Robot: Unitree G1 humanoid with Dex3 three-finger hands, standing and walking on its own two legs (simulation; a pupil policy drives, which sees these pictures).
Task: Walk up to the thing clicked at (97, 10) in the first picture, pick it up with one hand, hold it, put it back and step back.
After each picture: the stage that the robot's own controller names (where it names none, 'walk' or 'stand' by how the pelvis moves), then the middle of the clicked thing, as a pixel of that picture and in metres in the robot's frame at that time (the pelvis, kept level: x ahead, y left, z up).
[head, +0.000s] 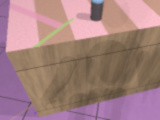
stand; (96, 8) +0.81 -0.06 +0.04
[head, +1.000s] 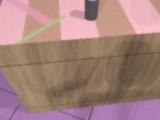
sink last; (91, 6) +0.74 -0.02 +0.07
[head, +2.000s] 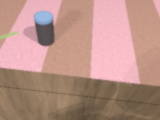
rise first; (45, 29) +0.52 +0.18 +0.08
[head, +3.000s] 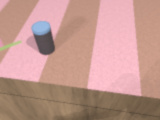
stand; (44, 38) +0.50 +0.18 +0.08
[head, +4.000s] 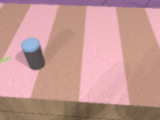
stand; (34, 54) +0.47 +0.21 +0.04
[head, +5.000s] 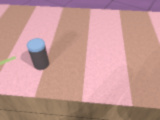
stand; (38, 54) +0.47 +0.19 +0.04
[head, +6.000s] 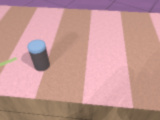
stand; (39, 56) +0.47 +0.19 +0.04
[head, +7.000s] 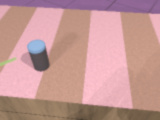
stand; (39, 56) +0.47 +0.19 +0.04
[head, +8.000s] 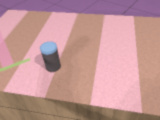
rise first; (51, 57) +0.47 +0.18 +0.04
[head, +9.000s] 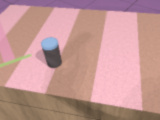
go down; (52, 53) +0.48 +0.18 +0.04
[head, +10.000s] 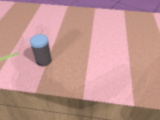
go down; (41, 51) +0.49 +0.17 +0.05
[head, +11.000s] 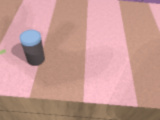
go down; (33, 48) +0.46 +0.16 +0.07
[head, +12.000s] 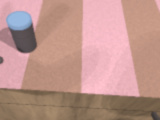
close in; (23, 33) +0.47 +0.17 +0.10
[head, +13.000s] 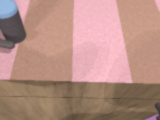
close in; (10, 22) +0.50 +0.18 +0.12
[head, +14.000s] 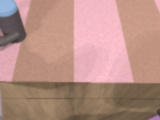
lift; (10, 22) +0.50 +0.18 +0.12
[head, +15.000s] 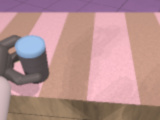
lift; (34, 61) +0.31 +0.14 +0.21
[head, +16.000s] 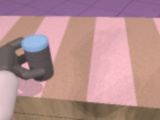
hold; (39, 58) +0.33 +0.14 +0.20
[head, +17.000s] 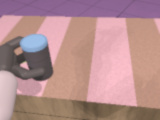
hold; (38, 58) +0.32 +0.14 +0.20
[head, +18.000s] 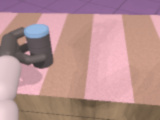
crouch; (40, 46) +0.38 +0.14 +0.20
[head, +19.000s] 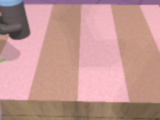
lower; (15, 17) +0.47 +0.18 +0.22
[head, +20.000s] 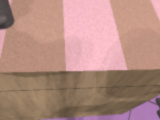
lower; out of the picture +0.53 +0.18 +0.13
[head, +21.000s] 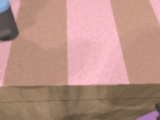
lower; (2, 19) +0.51 +0.19 +0.12
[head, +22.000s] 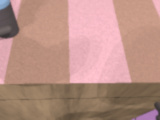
lower; (2, 16) +0.51 +0.18 +0.12
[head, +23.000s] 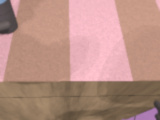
lower; (0, 11) +0.52 +0.18 +0.12
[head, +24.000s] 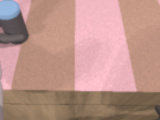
open; (13, 23) +0.50 +0.17 +0.11
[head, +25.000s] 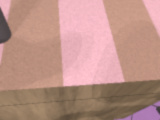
sink last; out of the picture +0.50 +0.19 +0.11
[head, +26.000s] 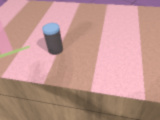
stand; (53, 39) +0.53 +0.17 +0.09
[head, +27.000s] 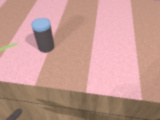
stand; (43, 36) +0.51 +0.18 +0.09
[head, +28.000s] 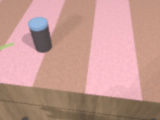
stand; (41, 35) +0.50 +0.18 +0.10
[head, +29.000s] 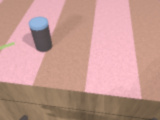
stand; (41, 35) +0.51 +0.18 +0.10
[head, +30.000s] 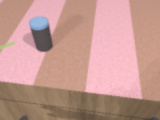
stand; (41, 34) +0.51 +0.18 +0.11
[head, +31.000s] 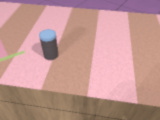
stand; (49, 45) +0.52 +0.17 +0.05
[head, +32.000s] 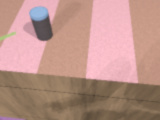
walk; (42, 24) +0.55 +0.17 +0.06
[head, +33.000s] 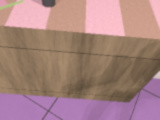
walk; out of the picture +0.76 +0.19 +0.05
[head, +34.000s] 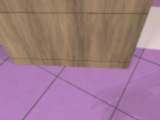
walk; out of the picture +1.11 +0.27 +0.06
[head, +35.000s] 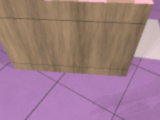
stand; out of the picture +1.15 +0.22 +0.05
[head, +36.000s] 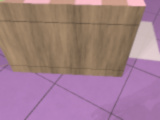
stand; out of the picture +1.17 +0.24 +0.04
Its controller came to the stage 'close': yes
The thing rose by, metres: 0.20
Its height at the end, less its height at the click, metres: +0.00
